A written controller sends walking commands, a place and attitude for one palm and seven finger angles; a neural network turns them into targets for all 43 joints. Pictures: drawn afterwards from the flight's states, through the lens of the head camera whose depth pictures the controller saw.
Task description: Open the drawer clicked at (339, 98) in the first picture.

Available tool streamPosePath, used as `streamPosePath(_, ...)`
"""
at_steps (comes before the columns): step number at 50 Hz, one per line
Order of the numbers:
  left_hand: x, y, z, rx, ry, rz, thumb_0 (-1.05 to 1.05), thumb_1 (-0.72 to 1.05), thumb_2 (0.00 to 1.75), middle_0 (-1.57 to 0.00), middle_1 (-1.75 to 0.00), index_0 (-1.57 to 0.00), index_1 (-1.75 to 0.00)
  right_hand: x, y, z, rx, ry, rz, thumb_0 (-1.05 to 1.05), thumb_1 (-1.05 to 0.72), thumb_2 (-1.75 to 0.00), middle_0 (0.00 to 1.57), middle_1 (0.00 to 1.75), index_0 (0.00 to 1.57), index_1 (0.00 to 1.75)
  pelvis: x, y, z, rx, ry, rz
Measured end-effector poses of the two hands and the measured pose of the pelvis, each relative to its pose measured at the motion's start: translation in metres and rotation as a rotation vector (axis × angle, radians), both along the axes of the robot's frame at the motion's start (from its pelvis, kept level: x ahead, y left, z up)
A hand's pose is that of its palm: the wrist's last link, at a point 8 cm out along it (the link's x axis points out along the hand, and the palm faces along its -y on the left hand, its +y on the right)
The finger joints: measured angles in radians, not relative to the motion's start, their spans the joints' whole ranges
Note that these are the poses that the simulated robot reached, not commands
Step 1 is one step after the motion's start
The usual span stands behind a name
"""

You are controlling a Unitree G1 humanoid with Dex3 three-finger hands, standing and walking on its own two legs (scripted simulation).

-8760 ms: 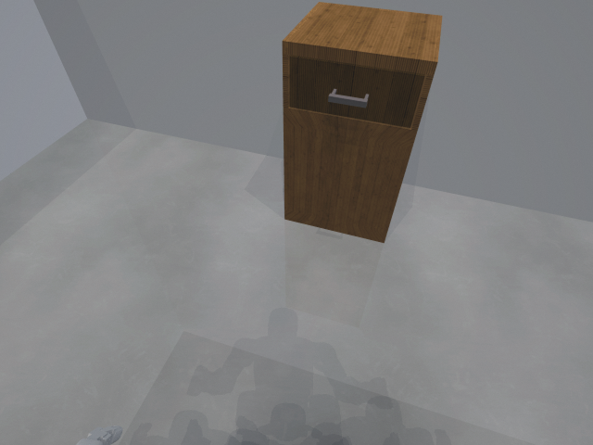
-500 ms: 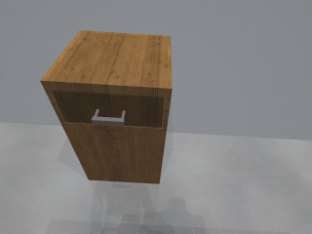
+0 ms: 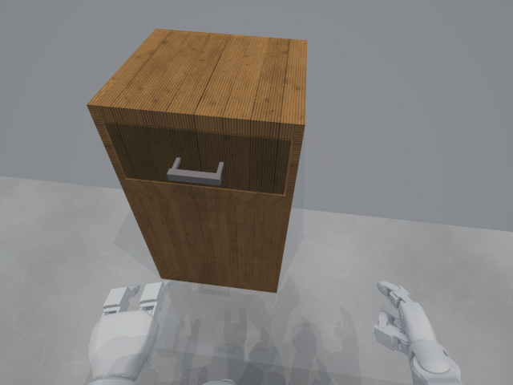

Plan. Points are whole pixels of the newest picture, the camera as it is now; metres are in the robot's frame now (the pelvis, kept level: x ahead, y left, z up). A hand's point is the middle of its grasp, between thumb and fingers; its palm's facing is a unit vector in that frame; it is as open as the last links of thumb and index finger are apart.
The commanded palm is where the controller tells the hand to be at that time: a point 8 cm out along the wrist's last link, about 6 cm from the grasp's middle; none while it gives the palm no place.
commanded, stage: raise the hand with hooked fingers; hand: left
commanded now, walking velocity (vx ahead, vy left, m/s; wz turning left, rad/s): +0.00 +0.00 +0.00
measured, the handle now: (196, 170) +0.57 +0.24 -0.04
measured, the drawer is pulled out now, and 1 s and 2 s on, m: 0.00 0.00 0.00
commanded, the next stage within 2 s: move the hooked fingers above the handle in 1.38 s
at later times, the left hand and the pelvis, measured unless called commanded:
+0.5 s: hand (146, 250) +0.28 +0.23 +0.05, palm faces +0.08 -0.10 -0.99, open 12.1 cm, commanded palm +0.26 +0.23 +0.11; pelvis +0.05 -0.01 +0.02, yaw +0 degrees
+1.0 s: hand (147, 188) +0.36 +0.24 +0.12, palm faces +0.05 -0.08 -1.00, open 13.8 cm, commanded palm +0.32 +0.24 +0.17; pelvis +0.05 -0.01 +0.04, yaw +2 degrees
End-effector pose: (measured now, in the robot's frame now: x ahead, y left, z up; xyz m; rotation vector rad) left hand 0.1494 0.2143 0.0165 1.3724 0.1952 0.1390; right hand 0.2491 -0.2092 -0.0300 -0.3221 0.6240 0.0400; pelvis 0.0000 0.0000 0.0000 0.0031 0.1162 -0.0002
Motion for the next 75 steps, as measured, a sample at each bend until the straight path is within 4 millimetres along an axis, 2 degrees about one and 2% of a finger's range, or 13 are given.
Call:
streamPosePath(5,0.019,0.032,0.031,0.128,-0.095,0.050,0.01,0.36,0.67,-0.27,-0.64,-0.26,-0.64,0.021,0.019,-0.016,0.037,0.003,0.066,0.01,-0.91,-0.90,0.20,0.30,0.21,0.30,0.005,-0.004,-0.007,-0.017,0.005,0.037)
streamPosePath(9,0.052,0.021,0.056,0.064,-0.130,0.042,0.01,0.27,0.63,-0.27,-0.70,-0.26,-0.70,0.015,0.029,-0.030,0.104,0.052,0.050,0.01,-0.91,-0.90,0.20,0.30,0.21,0.30,0.012,-0.004,-0.002,-0.017,-0.004,0.048)
streamPosePath(12,0.072,0.004,0.061,0.015,-0.092,-0.004,0.01,0.21,0.60,-0.27,-0.75,-0.27,-0.74,-0.001,0.029,-0.036,0.134,0.122,0.016,0.01,-0.91,-0.90,0.20,0.30,0.21,0.30,0.020,-0.006,0.007,-0.003,-0.001,0.030)
streamPosePath(16,0.087,-0.006,0.057,0.029,-0.025,-0.081,0.01,0.12,0.56,-0.28,-0.81,-0.27,-0.80,-0.023,0.015,-0.041,0.120,0.210,-0.030,0.01,-0.90,-0.90,0.20,0.30,0.21,0.30,0.031,-0.011,0.015,0.008,0.003,0.002)
streamPosePath(21,0.095,0.003,0.068,0.084,-0.033,-0.097,0.00,0.00,0.51,-0.29,-0.88,-0.28,-0.88,-0.037,-0.015,-0.049,0.070,0.282,-0.095,0.01,-0.90,-0.90,0.20,0.30,0.21,0.30,0.041,-0.012,0.020,0.005,0.005,-0.005)
streamPosePath(26,0.110,0.016,0.094,0.099,-0.123,-0.042,0.00,-0.11,0.46,-0.30,-0.96,-0.29,-0.95,-0.033,-0.039,-0.051,0.036,0.291,-0.147,0.01,-0.91,-0.90,0.20,0.30,0.21,0.30,0.047,-0.011,0.022,0.006,0.009,0.007)
streamPosePath(31,0.130,0.016,0.102,0.081,-0.116,-0.010,0.00,-0.23,0.41,-0.30,-1.03,-0.30,-1.03,-0.019,-0.047,-0.041,0.034,0.258,-0.170,0.01,-0.91,-0.90,0.20,0.30,0.20,0.30,0.050,-0.011,0.025,0.011,0.000,0.013)
streamPosePath(39,0.156,0.004,0.119,0.087,-0.092,-0.093,0.00,-0.40,0.34,-0.32,-1.14,-0.31,-1.14,0.008,-0.032,-0.019,0.057,0.179,-0.142,0.01,-0.91,-0.90,0.20,0.30,0.20,0.30,0.054,-0.013,0.032,0.012,-0.032,0.012)
streamPosePath(50,0.182,0.026,0.153,0.113,-0.074,-0.030,0.00,-0.48,0.30,-0.32,-1.20,-0.31,-1.19,0.011,-0.006,-0.021,0.107,0.209,-0.095,0.01,-0.91,-0.90,0.20,0.30,0.21,0.30,0.051,-0.011,0.038,0.008,-0.056,0.034)
streamPosePath(55,0.187,0.027,0.146,0.080,-0.008,-0.072,0.00,-0.48,0.30,-0.32,-1.20,-0.31,-1.20,-0.002,-0.006,-0.025,0.097,0.249,-0.102,0.01,-0.91,-0.90,0.20,0.30,0.21,0.30,0.050,-0.009,0.039,0.006,-0.054,0.032)
streamPosePath(63,0.170,0.019,0.141,0.082,-0.051,-0.196,0.00,-0.48,0.30,-0.32,-1.20,-0.32,-1.20,-0.023,-0.017,-0.035,0.062,0.305,-0.132,0.01,-0.91,-0.90,0.20,0.30,0.21,0.30,0.048,-0.002,0.038,0.000,-0.043,0.027)
streamPosePath(71,0.172,0.044,0.149,0.113,-0.112,-0.079,0.00,-0.49,0.30,-0.32,-1.20,-0.32,-1.20,-0.030,-0.014,-0.039,0.077,0.319,-0.148,0.01,-0.91,-0.90,0.20,0.30,0.20,0.30,0.042,0.001,0.037,-0.002,-0.036,0.035)
streamPosePath(75,0.171,0.042,0.145,0.097,-0.073,-0.073,0.00,-0.49,0.30,-0.32,-1.20,-0.31,-1.20,-0.029,-0.010,-0.035,0.090,0.297,-0.147,0.01,-0.91,-0.90,0.20,0.30,0.20,0.30,0.042,0.003,0.038,-0.003,-0.043,0.037)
